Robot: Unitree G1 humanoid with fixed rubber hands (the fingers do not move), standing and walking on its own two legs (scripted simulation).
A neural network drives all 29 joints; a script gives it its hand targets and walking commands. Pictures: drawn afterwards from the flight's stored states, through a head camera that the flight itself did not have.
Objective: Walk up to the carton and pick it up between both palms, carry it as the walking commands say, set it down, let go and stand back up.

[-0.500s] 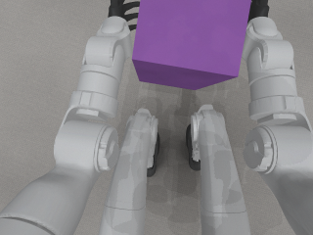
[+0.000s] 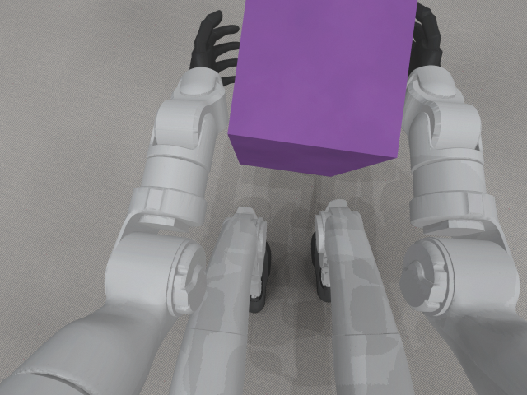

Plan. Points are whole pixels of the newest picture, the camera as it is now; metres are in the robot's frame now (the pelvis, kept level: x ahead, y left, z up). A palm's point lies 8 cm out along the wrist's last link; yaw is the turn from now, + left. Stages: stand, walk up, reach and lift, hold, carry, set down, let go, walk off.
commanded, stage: reach and lift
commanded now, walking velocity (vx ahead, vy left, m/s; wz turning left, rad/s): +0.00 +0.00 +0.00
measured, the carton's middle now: (307, 65) +0.53 -0.03 -0.07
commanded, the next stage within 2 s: none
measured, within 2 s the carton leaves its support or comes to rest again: neither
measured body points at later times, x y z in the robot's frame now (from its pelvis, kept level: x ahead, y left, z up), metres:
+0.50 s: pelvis +0.01 +0.00 +0.06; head +0.21 -0.02 +0.45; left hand +0.49 +0.09 +0.06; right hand +0.48 -0.18 +0.05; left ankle +0.14 +0.09 -0.54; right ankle +0.17 -0.11 -0.54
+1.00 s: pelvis +0.05 +0.00 +0.12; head +0.13 -0.01 +0.57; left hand +0.47 +0.09 +0.15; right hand +0.46 -0.18 +0.14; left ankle +0.14 +0.09 -0.54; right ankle +0.17 -0.11 -0.54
